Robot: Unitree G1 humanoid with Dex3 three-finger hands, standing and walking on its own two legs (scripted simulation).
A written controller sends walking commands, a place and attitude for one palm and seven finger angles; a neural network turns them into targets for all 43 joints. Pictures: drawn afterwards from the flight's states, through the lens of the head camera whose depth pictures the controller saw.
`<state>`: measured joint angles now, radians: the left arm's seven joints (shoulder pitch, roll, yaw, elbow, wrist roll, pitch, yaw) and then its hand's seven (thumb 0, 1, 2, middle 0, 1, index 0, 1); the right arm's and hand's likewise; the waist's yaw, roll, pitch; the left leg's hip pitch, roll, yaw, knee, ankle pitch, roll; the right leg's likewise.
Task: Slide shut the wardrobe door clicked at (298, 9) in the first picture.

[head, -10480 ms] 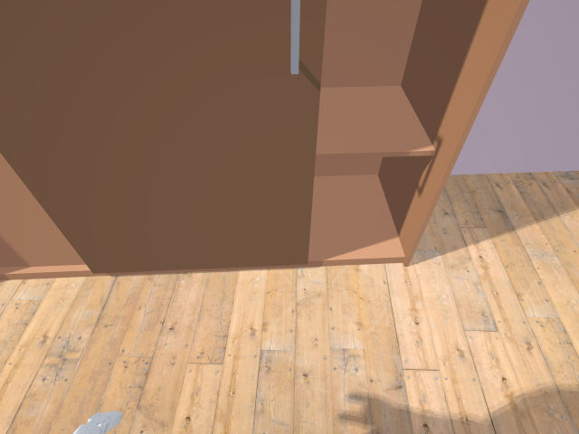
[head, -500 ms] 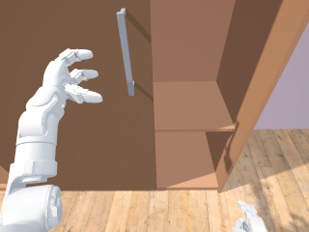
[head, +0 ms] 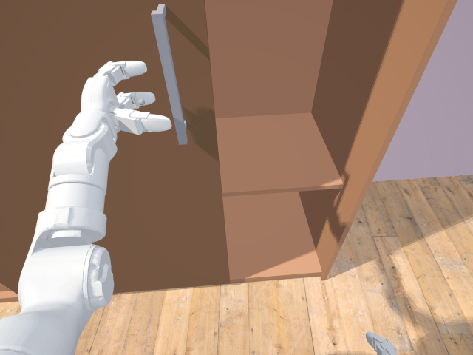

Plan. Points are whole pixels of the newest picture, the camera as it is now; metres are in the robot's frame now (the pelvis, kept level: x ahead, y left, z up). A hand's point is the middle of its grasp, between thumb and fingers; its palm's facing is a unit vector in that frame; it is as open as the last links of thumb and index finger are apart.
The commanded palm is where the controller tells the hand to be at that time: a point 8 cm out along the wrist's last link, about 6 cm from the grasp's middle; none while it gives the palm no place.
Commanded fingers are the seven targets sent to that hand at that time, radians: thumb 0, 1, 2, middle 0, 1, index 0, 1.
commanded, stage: move the hooked fingers beside the handle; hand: left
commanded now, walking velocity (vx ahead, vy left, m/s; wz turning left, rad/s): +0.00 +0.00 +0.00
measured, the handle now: (173, 82) +0.52 +0.13 +0.22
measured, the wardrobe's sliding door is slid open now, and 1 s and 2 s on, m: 0.41 0.41 0.41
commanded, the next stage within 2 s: feel for the door with the fingertips in 1.00 s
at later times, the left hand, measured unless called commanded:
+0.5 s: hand (142, 99) +0.45 +0.16 +0.23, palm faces +0.09 -1.00 +0.01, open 14.0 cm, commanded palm +0.43 +0.23 +0.23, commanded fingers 0.00 -0.50 0.30 -0.30 -1.20 -0.30 -1.20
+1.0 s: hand (144, 102) +0.45 +0.16 +0.23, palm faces +0.10 -0.99 +0.01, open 14.0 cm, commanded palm +0.42 +0.22 +0.22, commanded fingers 0.00 -0.50 0.30 -0.30 -1.20 -0.30 -1.20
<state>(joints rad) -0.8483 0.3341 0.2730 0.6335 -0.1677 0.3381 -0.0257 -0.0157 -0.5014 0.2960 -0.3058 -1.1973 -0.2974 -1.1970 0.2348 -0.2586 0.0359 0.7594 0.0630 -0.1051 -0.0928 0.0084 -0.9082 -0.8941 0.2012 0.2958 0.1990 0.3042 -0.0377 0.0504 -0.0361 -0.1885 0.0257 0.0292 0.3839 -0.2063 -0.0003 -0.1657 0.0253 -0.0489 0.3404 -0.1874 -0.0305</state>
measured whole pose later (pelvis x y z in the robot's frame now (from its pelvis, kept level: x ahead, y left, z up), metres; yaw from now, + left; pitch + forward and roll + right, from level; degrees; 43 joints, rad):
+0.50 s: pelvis +0.00 +0.00 +0.00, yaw +1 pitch +1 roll -1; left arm -0.88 0.33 0.25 0.66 -0.16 0.27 -0.03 -0.02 -0.50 0.30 -0.30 -1.20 -0.30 -1.20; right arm 0.24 -0.27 0.02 0.75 0.07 -0.13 -0.09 0.01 -0.91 -0.89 0.20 0.30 0.20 0.30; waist -0.04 0.05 -0.03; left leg -0.22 0.03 0.02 0.40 -0.21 0.00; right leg -0.18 0.03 -0.06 0.33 -0.18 -0.03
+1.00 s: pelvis +0.01 +0.00 +0.00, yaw +0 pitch +2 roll -1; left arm -0.81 0.33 0.27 0.60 -0.16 0.32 -0.03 -0.02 -0.50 0.30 -0.30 -1.20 -0.30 -1.20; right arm 0.28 -0.27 0.01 0.75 0.07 -0.10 -0.08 0.01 -0.91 -0.89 0.20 0.30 0.20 0.30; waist -0.04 0.06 -0.05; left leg -0.19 0.03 0.03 0.39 -0.22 0.00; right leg -0.16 0.03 -0.04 0.33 -0.19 -0.03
